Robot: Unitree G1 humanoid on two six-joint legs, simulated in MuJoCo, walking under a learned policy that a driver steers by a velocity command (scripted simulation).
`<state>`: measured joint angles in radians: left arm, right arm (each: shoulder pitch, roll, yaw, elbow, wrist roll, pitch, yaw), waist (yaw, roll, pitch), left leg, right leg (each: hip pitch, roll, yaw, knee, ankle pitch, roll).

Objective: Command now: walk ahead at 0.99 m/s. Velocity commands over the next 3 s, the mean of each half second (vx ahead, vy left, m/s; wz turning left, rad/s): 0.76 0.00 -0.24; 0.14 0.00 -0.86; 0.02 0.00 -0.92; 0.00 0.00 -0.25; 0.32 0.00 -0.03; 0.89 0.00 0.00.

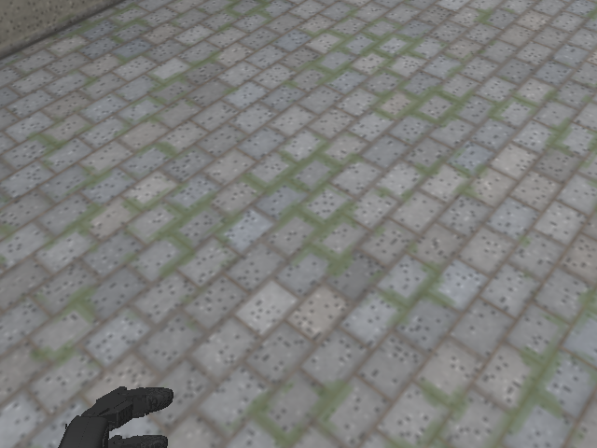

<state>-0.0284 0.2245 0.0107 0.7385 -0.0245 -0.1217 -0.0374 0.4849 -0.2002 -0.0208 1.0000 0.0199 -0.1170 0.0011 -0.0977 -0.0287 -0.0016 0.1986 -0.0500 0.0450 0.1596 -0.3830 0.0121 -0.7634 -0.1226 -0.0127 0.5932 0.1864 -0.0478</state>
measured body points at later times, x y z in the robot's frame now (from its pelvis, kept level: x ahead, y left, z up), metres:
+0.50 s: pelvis +0.44 -0.03 +0.00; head +0.47 -0.04 +0.45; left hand +0.41 +0.24 -0.13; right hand +0.69 -0.27 -0.05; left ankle +0.68 +0.05 -0.70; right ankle +0.29 -0.12 -0.72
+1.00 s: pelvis +0.54 -0.06 +0.00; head +0.54 -0.10 +0.45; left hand +0.83 +0.11 -0.06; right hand +0.51 -0.39 -0.11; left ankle +0.67 +0.05 -0.70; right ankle +0.51 -0.15 -0.72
